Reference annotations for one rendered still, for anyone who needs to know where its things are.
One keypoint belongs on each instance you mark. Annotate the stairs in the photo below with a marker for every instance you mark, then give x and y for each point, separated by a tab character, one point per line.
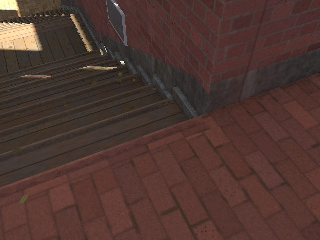
62	111
33	18

